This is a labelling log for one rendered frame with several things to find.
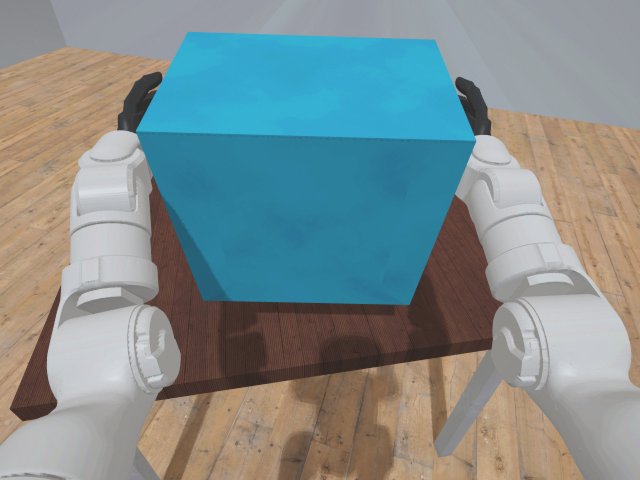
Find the left robot upper arm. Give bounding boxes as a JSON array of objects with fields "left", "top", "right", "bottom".
[{"left": 0, "top": 304, "right": 181, "bottom": 480}]

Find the carton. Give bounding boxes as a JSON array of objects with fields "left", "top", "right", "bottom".
[{"left": 136, "top": 32, "right": 476, "bottom": 305}]

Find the left robot hand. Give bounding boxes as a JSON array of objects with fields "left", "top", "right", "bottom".
[{"left": 117, "top": 72, "right": 163, "bottom": 134}]

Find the robot left forearm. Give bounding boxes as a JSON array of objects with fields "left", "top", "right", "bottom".
[{"left": 47, "top": 130, "right": 159, "bottom": 399}]

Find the right robot upper arm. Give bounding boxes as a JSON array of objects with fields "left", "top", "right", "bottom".
[{"left": 491, "top": 294, "right": 640, "bottom": 480}]

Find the table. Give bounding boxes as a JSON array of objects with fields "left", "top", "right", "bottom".
[{"left": 10, "top": 176, "right": 503, "bottom": 480}]

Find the robot right forearm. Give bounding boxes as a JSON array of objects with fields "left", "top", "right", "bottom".
[{"left": 455, "top": 135, "right": 631, "bottom": 369}]

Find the right robot hand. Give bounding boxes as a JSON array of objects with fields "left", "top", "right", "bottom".
[{"left": 455, "top": 77, "right": 491, "bottom": 136}]

